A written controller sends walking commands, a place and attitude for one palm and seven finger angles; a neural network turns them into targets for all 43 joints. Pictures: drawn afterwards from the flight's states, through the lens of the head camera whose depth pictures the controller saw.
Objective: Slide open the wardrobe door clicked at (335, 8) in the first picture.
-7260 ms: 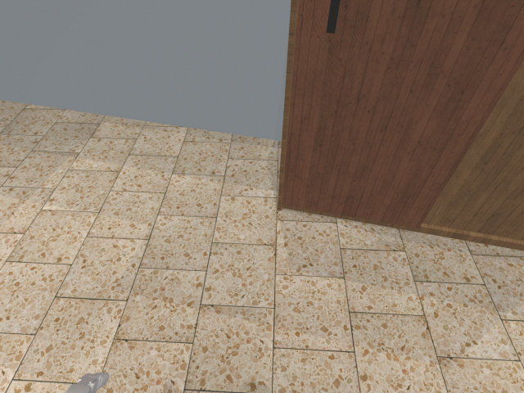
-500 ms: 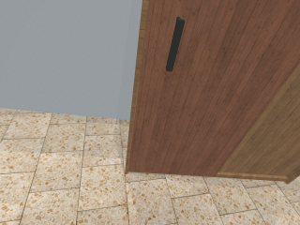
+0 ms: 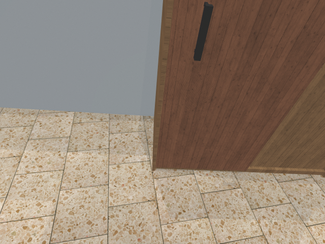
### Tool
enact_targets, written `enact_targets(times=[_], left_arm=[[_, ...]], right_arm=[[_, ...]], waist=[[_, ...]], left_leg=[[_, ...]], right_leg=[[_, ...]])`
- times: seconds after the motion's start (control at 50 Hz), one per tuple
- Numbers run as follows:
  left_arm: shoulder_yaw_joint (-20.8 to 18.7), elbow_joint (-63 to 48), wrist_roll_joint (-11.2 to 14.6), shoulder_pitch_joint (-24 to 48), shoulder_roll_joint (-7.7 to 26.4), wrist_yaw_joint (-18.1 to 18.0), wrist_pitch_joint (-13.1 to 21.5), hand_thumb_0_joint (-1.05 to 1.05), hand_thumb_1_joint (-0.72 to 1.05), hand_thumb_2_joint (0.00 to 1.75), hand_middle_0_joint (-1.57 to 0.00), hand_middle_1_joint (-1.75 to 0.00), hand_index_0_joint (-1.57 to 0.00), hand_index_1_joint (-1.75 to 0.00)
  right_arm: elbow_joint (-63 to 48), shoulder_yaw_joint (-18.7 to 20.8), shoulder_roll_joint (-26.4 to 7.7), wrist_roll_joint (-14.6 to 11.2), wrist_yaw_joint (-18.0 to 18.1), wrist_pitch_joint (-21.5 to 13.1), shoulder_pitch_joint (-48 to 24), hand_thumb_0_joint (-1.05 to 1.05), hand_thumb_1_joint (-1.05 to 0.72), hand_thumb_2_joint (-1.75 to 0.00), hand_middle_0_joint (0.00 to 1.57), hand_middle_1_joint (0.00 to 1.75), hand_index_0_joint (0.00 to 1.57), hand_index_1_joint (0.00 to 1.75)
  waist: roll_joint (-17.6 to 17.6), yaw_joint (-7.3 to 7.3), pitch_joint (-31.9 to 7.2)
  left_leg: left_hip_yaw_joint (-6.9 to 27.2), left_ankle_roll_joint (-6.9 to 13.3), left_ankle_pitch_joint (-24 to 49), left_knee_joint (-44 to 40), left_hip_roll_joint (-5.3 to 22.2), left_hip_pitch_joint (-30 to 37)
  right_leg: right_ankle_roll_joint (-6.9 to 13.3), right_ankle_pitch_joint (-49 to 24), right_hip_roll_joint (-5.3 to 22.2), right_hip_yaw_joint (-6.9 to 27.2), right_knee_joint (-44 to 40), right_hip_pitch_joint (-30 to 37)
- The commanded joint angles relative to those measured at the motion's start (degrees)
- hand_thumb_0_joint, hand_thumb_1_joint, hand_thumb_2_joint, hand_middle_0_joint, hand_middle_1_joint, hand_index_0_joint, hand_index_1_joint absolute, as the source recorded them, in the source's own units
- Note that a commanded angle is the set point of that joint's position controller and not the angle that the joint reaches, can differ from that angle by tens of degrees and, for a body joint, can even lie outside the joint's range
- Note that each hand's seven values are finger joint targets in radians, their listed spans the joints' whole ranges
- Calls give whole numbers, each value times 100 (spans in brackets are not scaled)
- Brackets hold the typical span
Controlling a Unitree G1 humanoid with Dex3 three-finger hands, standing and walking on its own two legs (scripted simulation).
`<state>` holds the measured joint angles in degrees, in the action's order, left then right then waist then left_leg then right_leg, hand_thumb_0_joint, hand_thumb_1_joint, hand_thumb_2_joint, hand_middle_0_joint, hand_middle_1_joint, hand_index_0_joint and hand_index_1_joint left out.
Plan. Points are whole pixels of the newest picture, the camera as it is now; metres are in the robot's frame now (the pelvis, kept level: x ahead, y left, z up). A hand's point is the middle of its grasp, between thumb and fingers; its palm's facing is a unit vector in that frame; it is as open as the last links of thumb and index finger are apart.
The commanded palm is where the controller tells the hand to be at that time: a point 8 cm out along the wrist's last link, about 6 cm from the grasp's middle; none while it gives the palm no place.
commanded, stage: look again from close up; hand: left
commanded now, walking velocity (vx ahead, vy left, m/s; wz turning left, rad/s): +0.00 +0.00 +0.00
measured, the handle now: (201, 32) +0.75 -0.09 +0.22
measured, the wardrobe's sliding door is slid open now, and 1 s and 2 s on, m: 0.00 0.00 0.00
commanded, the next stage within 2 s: none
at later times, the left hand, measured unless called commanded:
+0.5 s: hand out of the picture -0.10 +0.16 -0.17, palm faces +0.07 -0.99 -0.15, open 7.3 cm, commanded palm none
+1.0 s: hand out of the picture -0.07 +0.14 -0.17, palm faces +0.07 -0.99 -0.13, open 7.3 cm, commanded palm none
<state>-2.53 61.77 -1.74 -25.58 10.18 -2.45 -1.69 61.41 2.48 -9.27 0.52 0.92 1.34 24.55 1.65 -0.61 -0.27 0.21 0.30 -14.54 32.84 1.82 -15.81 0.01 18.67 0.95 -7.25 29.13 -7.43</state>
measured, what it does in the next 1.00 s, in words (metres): stands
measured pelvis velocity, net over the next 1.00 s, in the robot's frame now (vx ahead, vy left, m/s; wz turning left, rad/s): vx -0.03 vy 0.00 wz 0.00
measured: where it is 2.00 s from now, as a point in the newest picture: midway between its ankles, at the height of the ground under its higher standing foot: outside the picture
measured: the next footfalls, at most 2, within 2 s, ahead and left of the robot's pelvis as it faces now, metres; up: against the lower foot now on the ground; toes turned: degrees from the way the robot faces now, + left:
none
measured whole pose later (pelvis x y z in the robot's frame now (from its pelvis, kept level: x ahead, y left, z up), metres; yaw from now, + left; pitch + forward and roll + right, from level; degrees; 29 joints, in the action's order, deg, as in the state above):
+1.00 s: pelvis -0.03 +0.00 +0.01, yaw +0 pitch +0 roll +0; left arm -0.7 61.5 -1.2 -22.6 5.0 -1.9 1.0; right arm 63.2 -0.1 -4.9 0.9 1.2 0.2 20.1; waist 0.3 0.1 0.5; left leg -0.7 1.0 -7.3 25.7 -0.3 -18.3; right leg 0.4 15.7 0.6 -3.2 27.4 -11.5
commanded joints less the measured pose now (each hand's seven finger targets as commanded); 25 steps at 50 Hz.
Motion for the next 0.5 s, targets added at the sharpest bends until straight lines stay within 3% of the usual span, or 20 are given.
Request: enact_targets(times=[0.0, 0.02, 0.04, 0.12, 0.16, 0.24, 0.3, 0.48], left_arm=[[68, -232, 118, -499, -9, 84, 123, 0, 90, 90, -20, -30, -20, -30], [69, -193, 101, -484, 8, 69, 73, 0, 90, 90, -20, -30, -20, -30], [62, -113, 68, -355, 35, 73, 35, 0, 90, 90, -20, -30, -20, -30], [90, -15, 51, -515, -68, 105, 91, 0, 90, 90, -20, -30, -20, -30], [83, -3, 59, -515, -78, 94, 154, 0, 90, 90, -20, -30, -20, -30], [113, 11, 52, -339, -77, 53, 231, 0, 90, 90, -20, -30, -20, -30], [121, -15, 42, -312, -124, 28, 257, 0, 90, 90, -20, -30, -20, -30], [127, 13, 51, -469, -40, 26, 282, 0, 90, 90, -20, -30, -20, -30]], right_arm=[[-248, -84, -527, 65, 111, -232, 66, 0, -90, -90, 20, 30, 20, 30], [-280, -45, -618, 72, 125, -201, -130, 0, -90, -90, 20, 30, 20, 30], [-266, -45, -583, 61, 131, -212, -292, 0, -90, -90, 20, 30, 20, 30], [-241, -56, -508, 33, 151, -220, -477, 0, -90, -90, 20, 30, 20, 30], [-182, -54, -422, 36, 139, -228, -413, 0, -90, -90, 20, 30, 20, 30], [-54, -62, -326, 16, 107, -211, -340, 0, -90, -90, 20, 30, 20, 30], [-9, -74, -282, 17, 90, -194, -239, 0, -90, -90, 20, 30, 20, 30], [-29, -126, -194, 34, 58, -146, -169, 0, -90, -90, 20, 30, 20, 30]], waist=[[-1472, 292, 915], [-1134, 333, 914], [-1118, 307, 916], [-750, 360, 481], [-580, 288, 275], [-15, 136, 433], [-16, 59, 560], [-55, 32, 782]], left_leg=[[1595, 433, -776, -2019, 1108, -413], [1864, 525, -1854, -2369, 1129, -1090], [1864, 455, -2273, -2709, 988, -1219], [1405, 398, -1749, -2565, 787, -667], [1149, 306, -1309, -2360, 637, -312], [787, 170, -732, -1991, 430, -92], [732, 150, -730, -1944, 405, 28], [497, 115, -575, -1568, 228, -7]], right_leg=[[180, 499, 294, 475, 29, -1028], [185, 434, 220, 548, 187, -491], [184, 189, 199, 513, 342, -288], [179, -140, 186, 578, -70, -218], [198, -336, 237, 631, -550, -155], [205, -310, 378, 794, -860, -440], [192, -70, 392, 850, -942, -764], [253, 739, 485, 1096, -1233, -1253]])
